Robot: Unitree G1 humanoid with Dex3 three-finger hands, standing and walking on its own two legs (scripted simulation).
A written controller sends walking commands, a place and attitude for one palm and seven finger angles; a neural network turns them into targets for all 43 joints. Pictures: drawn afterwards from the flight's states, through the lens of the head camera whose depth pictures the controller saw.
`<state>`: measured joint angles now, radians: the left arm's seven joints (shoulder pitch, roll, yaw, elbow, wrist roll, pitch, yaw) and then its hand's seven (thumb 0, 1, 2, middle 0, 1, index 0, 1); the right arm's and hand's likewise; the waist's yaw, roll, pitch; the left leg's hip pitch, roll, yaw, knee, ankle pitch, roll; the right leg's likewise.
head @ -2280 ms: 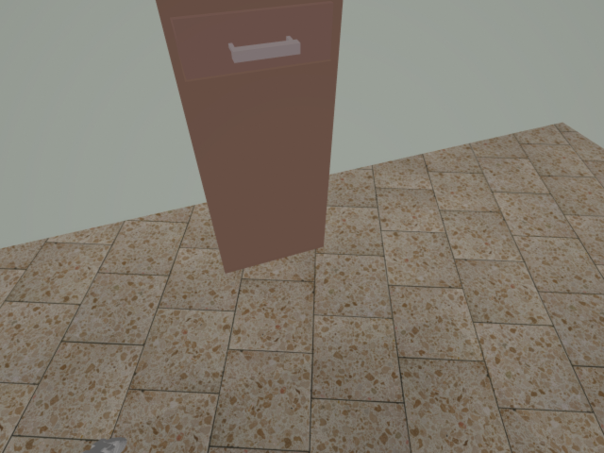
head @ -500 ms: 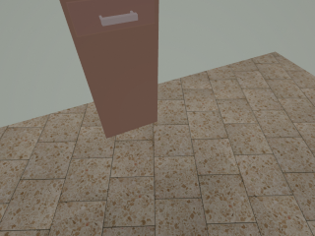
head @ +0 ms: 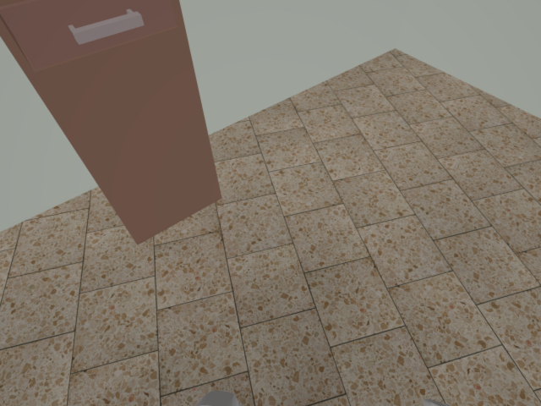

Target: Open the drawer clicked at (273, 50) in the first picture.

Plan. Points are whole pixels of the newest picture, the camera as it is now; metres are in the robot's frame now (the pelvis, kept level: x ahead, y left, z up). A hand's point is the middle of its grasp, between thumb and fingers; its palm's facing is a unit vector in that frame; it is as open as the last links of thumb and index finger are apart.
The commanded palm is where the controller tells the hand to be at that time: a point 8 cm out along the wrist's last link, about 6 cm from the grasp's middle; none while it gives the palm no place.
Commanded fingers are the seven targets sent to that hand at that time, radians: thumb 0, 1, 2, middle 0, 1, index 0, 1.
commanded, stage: walk to a spot facing it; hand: left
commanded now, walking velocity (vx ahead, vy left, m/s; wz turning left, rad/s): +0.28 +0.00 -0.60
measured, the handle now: (105, 24) +0.89 +0.50 +0.12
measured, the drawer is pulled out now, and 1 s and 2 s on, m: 0.00 0.00 0.00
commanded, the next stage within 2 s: turn to face it in 1.56 s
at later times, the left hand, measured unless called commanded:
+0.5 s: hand (159, 371) +0.19 +0.23 -0.18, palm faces -0.29 -0.94 -0.16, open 7.4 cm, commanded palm none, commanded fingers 0.00 0.90 0.90 -0.20 -0.30 -0.20 -0.30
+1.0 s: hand (265, 266) +0.41 +0.06 -0.17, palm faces -0.54 -0.81 -0.23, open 7.2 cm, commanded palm none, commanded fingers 0.00 0.90 0.90 -0.20 -0.30 -0.20 -0.30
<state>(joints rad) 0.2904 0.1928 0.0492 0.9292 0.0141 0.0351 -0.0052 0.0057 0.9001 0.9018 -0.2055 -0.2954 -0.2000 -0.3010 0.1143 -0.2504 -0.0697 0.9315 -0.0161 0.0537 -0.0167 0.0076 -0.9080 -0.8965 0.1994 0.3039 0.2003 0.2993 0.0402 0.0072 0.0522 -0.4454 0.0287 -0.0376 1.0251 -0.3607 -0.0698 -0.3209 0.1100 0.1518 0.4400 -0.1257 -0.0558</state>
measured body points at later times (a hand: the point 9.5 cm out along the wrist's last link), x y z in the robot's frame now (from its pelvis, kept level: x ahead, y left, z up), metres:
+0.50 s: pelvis +0.06 +0.05 +0.00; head +0.08 +0.09 +0.45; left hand +0.20 +0.28 -0.16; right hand -0.07 -0.16 -0.13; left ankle -0.02 +0.15 -0.74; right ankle +0.06 -0.13 -0.62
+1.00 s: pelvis +0.24 -0.07 -0.01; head +0.26 -0.08 +0.44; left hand +0.43 +0.10 -0.15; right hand +0.16 -0.30 -0.15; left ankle +0.37 +0.04 -0.66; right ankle +0.20 -0.11 -0.74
